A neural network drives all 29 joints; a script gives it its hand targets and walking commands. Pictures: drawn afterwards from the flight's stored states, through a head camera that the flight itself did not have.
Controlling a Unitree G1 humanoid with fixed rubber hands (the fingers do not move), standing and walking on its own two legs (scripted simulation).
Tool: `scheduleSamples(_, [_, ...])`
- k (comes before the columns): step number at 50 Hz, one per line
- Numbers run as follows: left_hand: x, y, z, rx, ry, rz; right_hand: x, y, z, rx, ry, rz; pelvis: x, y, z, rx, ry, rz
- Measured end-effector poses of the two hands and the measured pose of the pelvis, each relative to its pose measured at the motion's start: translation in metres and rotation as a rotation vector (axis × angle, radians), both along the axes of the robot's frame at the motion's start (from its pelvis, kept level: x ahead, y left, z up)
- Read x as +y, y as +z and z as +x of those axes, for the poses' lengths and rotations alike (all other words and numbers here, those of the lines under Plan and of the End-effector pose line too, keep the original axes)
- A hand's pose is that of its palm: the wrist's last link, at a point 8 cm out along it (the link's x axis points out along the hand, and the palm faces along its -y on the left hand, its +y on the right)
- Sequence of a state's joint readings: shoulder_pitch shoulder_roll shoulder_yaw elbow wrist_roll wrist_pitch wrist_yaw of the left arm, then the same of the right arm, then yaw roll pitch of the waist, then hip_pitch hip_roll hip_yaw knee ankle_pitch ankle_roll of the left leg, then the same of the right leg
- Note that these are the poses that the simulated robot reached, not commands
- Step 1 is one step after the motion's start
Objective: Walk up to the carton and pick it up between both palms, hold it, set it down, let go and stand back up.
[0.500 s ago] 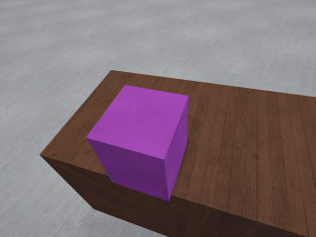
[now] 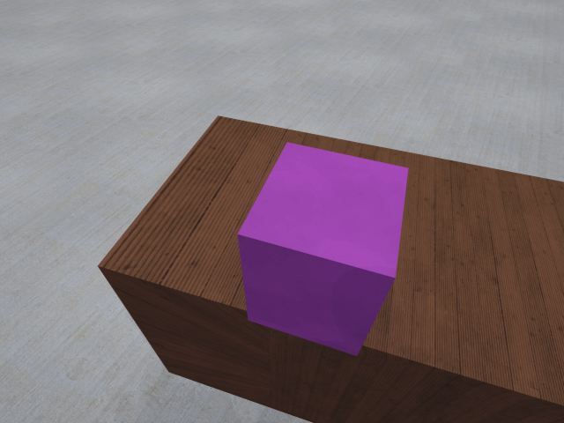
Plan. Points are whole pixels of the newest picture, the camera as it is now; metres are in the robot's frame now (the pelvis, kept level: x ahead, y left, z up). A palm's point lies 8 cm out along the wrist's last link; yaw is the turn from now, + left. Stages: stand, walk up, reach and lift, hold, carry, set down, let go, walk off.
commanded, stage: walk up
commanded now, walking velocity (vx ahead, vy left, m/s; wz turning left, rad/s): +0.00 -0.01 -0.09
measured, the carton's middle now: (322, 249) +0.41 -0.03 +0.00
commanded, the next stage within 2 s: none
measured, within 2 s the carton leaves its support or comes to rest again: neither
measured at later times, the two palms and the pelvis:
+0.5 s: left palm out of the picture +0.05 +0.27 -0.15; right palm out of the picture -0.07 -0.17 -0.12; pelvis -0.02 +0.03 +0.01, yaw -4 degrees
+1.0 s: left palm out of the picture -0.04 +0.14 -0.14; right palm out of the picture -0.07 -0.26 -0.15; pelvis -0.03 -0.05 +0.00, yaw -3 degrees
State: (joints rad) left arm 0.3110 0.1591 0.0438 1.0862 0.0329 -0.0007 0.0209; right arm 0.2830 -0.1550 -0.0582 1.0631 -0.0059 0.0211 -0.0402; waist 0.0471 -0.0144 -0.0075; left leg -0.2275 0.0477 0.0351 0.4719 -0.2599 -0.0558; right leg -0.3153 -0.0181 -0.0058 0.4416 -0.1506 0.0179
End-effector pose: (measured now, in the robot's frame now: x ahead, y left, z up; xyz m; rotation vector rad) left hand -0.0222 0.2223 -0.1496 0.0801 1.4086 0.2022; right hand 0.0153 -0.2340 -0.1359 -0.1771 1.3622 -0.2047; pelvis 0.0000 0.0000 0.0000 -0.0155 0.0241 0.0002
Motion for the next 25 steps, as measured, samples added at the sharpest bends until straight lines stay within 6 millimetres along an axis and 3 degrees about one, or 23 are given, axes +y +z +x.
scheduleSamples(5, [0.025, -0.01, 0.004, 0.053, -0.019, -0.054, 0.033, 0.027, -0.015, -0.025, -0.028, -0.036, 0.023, 0.01, 0.004, 0.005, -0.011, -0.03])
scheduleSamples(10, [0.045, -0.01, 0.01, 0.08, -0.04, -0.075, 0.056, 0.037, -0.033, 0.006, -0.054, -0.047, 0.039, 0.015, 0.003, 0.003, -0.028, -0.06])
scheduleSamples(18, [0.064, -0.008, 0.025, 0.106, -0.097, -0.022, 0.073, 0.025, -0.056, 0.028, -0.117, -0.016, 0.045, 0.01, -0.001, 0.001, -0.077, -0.043])
scheduleSamples(25, [0.047, 0.001, 0.074, -0.027, -0.164, 0.031, 0.064, 0.011, -0.086, 0.043, -0.145, 0.025, 0.029, 0.006, -0.018, -0.002, -0.074, -0.018])
